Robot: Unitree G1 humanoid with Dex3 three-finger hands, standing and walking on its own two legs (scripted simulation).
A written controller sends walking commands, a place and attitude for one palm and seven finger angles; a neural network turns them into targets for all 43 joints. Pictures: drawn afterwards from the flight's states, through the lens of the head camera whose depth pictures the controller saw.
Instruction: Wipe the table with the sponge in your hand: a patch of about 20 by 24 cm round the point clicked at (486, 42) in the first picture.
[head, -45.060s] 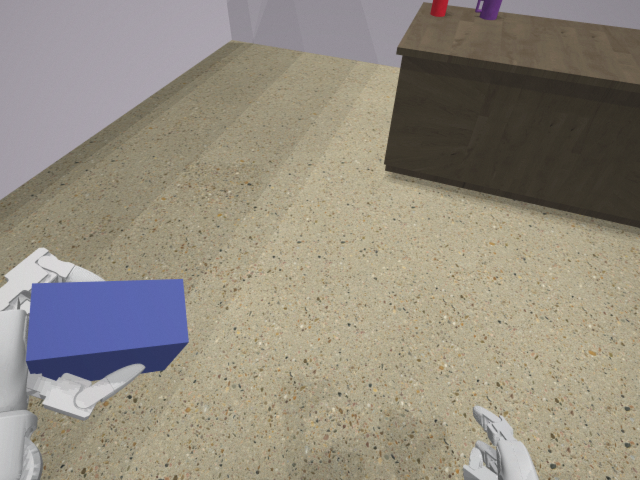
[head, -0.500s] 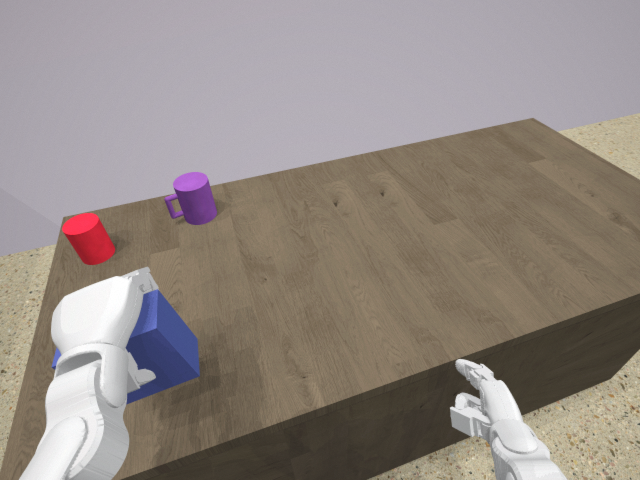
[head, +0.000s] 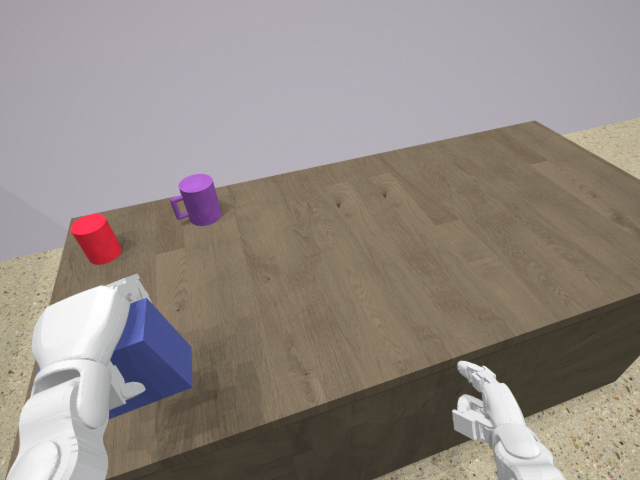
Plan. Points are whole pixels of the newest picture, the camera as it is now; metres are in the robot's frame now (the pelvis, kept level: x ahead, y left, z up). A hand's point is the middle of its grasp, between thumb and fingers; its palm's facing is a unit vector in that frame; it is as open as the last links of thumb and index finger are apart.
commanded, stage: bring the sponge back beside the body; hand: left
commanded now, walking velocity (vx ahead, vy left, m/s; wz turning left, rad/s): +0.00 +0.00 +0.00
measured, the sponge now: (132, 368) +0.20 +0.28 +0.05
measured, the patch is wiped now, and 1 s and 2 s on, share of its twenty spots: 1.00 1.00 1.00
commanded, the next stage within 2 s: step back with the hand held close in 0.50 s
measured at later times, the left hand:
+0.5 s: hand (115, 354) +0.19 +0.28 +0.11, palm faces +0.13 -0.20 -0.97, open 10.3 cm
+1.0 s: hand (117, 351) +0.17 +0.24 +0.16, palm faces +0.37 -0.83 -0.42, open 10.3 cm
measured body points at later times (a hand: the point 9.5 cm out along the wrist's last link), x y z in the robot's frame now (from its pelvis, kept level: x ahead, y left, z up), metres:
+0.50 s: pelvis +0.00 -0.01 +0.00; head -0.04 -0.04 +0.45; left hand +0.18 +0.28 +0.16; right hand +0.27 -0.18 -0.05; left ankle -0.02 +0.07 -0.74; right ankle +0.03 -0.10 -0.74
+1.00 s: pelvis -0.02 -0.01 -0.01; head -0.03 +0.00 +0.44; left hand +0.14 +0.28 +0.18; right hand +0.14 -0.26 -0.10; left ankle -0.02 +0.07 -0.74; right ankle +0.03 -0.10 -0.74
